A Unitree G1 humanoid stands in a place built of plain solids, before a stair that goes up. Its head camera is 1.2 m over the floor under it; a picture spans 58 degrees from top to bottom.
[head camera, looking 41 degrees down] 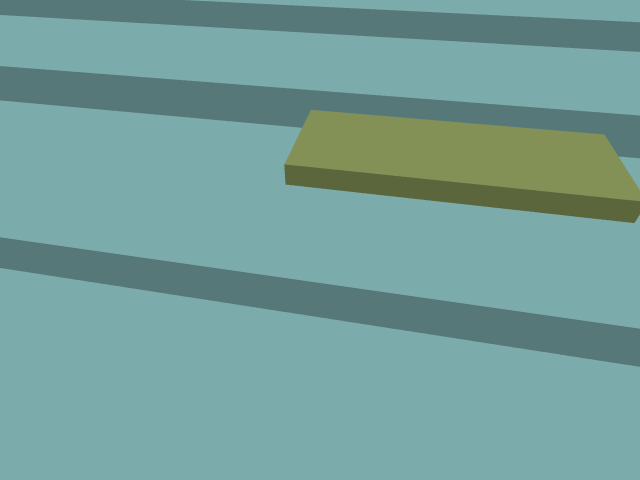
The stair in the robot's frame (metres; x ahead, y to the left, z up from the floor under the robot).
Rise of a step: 0.10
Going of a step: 0.53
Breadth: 1.36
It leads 11 degrees to the right of straight ahead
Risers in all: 3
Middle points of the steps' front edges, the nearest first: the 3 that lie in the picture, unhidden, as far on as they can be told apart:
0.88 -0.42 0.18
1.40 -0.52 0.28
1.92 -0.62 0.38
